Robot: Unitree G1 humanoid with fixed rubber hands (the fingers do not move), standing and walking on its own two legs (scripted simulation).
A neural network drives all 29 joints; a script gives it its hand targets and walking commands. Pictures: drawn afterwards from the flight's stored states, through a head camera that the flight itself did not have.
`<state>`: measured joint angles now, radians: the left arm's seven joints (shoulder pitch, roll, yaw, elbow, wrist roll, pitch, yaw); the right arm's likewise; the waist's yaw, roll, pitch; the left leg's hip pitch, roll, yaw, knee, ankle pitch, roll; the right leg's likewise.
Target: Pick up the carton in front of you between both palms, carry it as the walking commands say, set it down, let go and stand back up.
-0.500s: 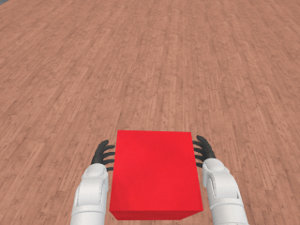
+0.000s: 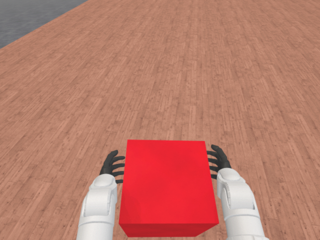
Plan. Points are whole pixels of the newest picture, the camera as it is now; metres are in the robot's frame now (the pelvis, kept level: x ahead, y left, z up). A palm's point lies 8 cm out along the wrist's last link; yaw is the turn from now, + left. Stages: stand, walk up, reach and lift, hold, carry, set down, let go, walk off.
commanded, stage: carry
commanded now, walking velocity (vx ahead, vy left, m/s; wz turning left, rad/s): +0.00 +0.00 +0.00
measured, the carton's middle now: (164, 192) +0.30 +0.00 -0.06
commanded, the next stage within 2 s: hold in 1.44 s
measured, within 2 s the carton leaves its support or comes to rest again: neither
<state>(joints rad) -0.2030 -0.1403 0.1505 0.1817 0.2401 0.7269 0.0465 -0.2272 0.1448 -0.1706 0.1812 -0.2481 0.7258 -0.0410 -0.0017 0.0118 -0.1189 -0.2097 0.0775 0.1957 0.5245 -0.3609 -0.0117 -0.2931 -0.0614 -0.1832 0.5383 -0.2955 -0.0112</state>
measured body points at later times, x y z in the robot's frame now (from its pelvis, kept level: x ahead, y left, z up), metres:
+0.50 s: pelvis -0.03 +0.00 +0.00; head -0.05 +0.00 +0.45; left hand +0.27 +0.16 +0.03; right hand +0.28 -0.15 +0.04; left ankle -0.06 +0.10 -0.73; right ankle -0.01 -0.10 -0.73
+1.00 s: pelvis -0.05 +0.01 +0.00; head -0.08 +0.01 +0.45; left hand +0.24 +0.16 +0.03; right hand +0.25 -0.14 +0.04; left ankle -0.06 +0.10 -0.73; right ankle -0.01 -0.10 -0.73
